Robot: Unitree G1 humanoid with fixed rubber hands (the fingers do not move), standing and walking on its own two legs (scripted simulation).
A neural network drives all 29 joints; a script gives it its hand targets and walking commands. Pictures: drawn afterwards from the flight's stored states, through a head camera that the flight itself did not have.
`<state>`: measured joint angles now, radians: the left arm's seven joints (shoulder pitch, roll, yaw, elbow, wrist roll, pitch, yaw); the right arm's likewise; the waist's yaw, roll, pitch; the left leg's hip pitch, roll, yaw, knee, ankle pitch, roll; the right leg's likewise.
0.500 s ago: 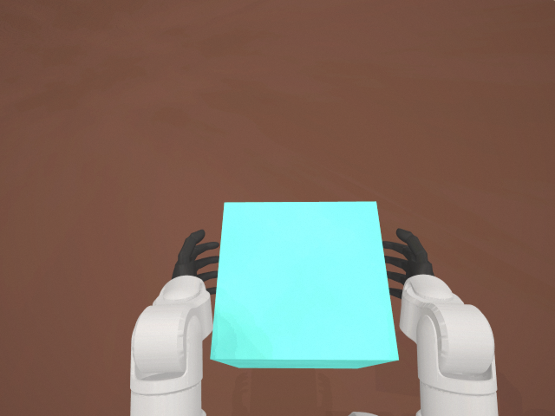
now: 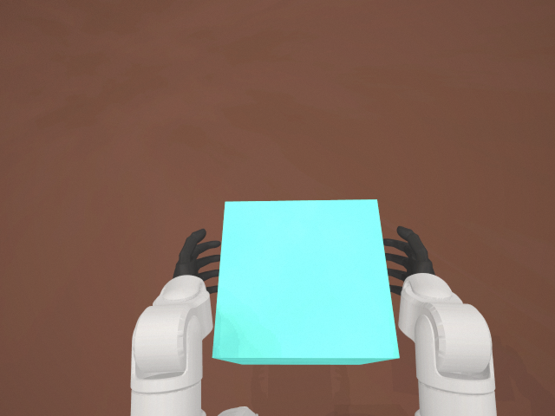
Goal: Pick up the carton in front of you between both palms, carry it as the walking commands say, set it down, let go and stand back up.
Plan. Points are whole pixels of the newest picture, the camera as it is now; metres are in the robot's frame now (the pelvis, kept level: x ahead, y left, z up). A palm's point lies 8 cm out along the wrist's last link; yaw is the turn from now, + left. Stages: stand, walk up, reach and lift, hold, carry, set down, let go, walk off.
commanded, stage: carry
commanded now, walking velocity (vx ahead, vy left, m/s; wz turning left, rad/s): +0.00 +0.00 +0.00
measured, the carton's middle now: (300, 293) +0.31 +0.01 -0.04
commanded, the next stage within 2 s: none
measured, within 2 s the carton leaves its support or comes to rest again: neither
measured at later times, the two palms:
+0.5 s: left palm (206, 171) +0.46 +0.15 +0.09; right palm (392, 173) +0.44 -0.14 +0.09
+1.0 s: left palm (216, 185) +0.44 +0.13 +0.08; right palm (406, 190) +0.42 -0.16 +0.08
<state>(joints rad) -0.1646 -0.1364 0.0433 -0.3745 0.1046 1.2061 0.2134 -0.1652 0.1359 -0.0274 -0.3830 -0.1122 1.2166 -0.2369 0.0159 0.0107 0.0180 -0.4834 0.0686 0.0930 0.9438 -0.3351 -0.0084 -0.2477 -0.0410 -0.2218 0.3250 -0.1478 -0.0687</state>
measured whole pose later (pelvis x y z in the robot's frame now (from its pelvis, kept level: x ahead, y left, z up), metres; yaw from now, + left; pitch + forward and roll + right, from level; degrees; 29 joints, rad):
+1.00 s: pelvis +0.17 +0.01 -0.02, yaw -4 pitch +2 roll +1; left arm -0.17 -0.14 0.04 -0.35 0.13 1.25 0.21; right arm -0.17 0.14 -0.03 -0.34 -0.12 1.25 -0.22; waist 0.00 -0.01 -0.09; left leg -0.35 0.07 0.19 0.57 -0.25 0.01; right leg -0.11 -0.07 -0.19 0.52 -0.44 0.01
